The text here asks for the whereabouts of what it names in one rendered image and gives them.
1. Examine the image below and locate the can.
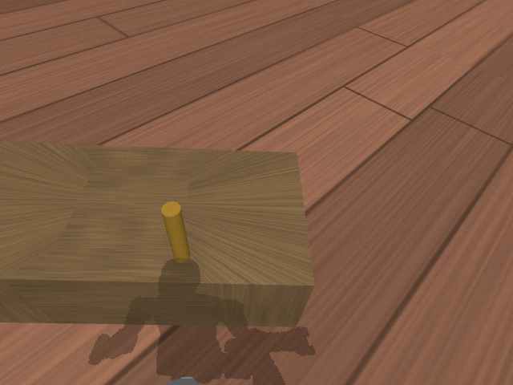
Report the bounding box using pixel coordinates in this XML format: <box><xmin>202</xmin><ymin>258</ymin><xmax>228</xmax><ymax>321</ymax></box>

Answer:
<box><xmin>161</xmin><ymin>201</ymin><xmax>190</xmax><ymax>263</ymax></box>

